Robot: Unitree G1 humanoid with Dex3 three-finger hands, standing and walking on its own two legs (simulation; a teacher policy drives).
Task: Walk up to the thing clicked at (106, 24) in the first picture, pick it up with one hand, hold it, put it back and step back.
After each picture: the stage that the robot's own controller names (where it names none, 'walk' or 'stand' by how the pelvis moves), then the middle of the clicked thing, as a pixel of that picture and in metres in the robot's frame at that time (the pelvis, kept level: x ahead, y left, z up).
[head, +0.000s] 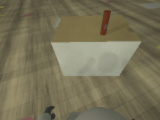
stand; (104, 23) +0.96 -0.07 +0.09
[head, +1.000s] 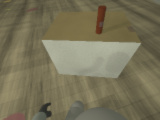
walk; (100, 21) +0.87 +0.01 +0.12
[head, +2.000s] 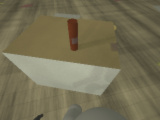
walk; (73, 36) +0.57 +0.23 +0.11
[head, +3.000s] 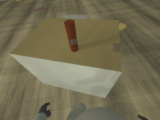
stand; (72, 37) +0.56 +0.22 +0.12
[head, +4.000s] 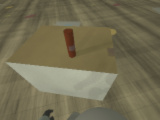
stand; (70, 44) +0.56 +0.22 +0.09
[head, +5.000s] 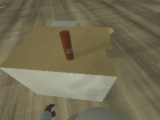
stand; (67, 47) +0.51 +0.23 +0.09
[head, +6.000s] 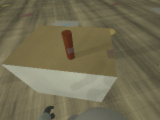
stand; (69, 46) +0.53 +0.23 +0.09
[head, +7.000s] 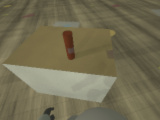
stand; (69, 46) +0.53 +0.23 +0.08
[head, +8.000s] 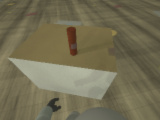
stand; (72, 42) +0.59 +0.20 +0.09
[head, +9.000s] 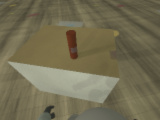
stand; (72, 46) +0.54 +0.21 +0.09
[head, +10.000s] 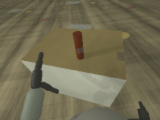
rise first; (79, 46) +0.55 +0.19 +0.09
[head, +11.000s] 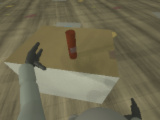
go down; (71, 46) +0.55 +0.19 +0.10
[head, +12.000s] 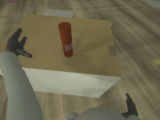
go down; (67, 42) +0.51 +0.18 +0.11
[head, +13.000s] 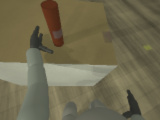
close in; (55, 28) +0.53 +0.20 +0.15
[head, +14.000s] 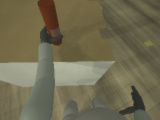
close; (52, 26) +0.55 +0.19 +0.16
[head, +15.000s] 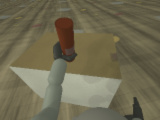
lift; (67, 44) +0.34 +0.15 +0.29
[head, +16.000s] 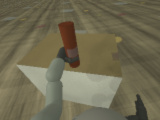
hold; (71, 47) +0.35 +0.15 +0.27
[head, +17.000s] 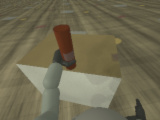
hold; (67, 50) +0.32 +0.17 +0.27
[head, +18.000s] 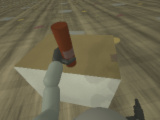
hold; (66, 48) +0.33 +0.17 +0.28
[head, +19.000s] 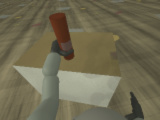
crouch; (64, 40) +0.37 +0.17 +0.29
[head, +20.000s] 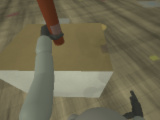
lower; (53, 24) +0.51 +0.20 +0.29
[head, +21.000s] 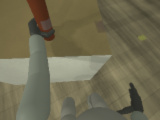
lower; (42, 18) +0.57 +0.21 +0.18
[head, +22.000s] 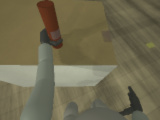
lower; (53, 29) +0.53 +0.20 +0.16
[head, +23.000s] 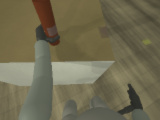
lower; (49, 25) +0.55 +0.20 +0.16
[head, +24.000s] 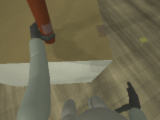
lower; (43, 22) +0.56 +0.21 +0.16
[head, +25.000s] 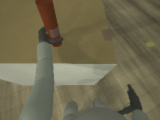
open; (51, 27) +0.54 +0.20 +0.16
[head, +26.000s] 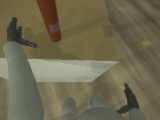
rise; (51, 21) +0.54 +0.20 +0.17
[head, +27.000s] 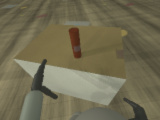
sink last; (75, 44) +0.53 +0.19 +0.12
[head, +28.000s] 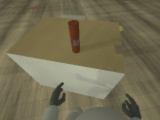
stand; (75, 38) +0.55 +0.19 +0.13
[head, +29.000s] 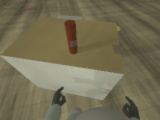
stand; (72, 39) +0.54 +0.19 +0.14
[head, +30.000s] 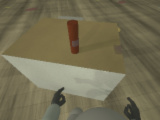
stand; (74, 39) +0.54 +0.18 +0.15
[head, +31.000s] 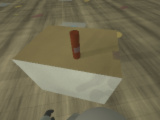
stand; (75, 46) +0.55 +0.19 +0.09
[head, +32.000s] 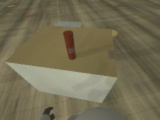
stand; (70, 46) +0.53 +0.22 +0.09
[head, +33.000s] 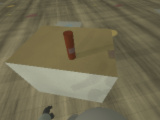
stand; (70, 46) +0.53 +0.22 +0.09
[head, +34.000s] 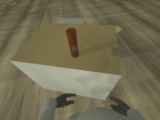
walk; (73, 44) +0.54 +0.20 +0.08
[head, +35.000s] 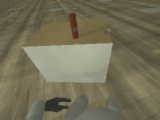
walk; (74, 26) +0.80 +0.35 +0.18
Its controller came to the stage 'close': yes
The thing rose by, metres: 0.23
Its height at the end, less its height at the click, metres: +0.00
